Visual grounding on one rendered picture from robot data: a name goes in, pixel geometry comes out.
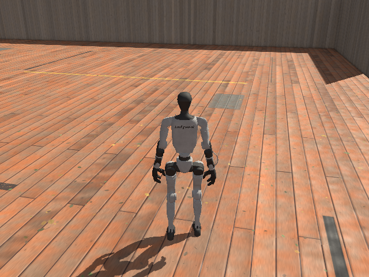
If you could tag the robot left foot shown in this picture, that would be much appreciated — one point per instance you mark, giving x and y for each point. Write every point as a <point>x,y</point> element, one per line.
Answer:
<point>170,235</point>

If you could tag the right robot hand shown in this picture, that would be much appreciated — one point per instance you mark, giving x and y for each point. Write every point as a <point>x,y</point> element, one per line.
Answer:
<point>212,178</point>

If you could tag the robot left upper arm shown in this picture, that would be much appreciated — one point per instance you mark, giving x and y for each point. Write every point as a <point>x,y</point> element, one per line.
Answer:
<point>166,122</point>

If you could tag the right robot forearm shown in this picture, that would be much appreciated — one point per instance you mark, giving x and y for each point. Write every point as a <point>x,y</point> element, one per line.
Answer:
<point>209,157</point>

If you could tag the right robot thigh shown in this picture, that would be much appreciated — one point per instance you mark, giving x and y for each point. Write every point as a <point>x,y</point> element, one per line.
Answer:
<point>198,171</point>

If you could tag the left robot forearm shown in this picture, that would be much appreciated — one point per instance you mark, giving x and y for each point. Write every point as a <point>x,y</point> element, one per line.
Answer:
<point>158,157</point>

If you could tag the robot right upper arm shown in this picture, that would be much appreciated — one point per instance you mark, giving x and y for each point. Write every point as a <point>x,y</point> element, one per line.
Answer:
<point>202,122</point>

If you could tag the left robot hand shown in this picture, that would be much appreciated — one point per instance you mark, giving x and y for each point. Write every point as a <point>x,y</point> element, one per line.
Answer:
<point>155,174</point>

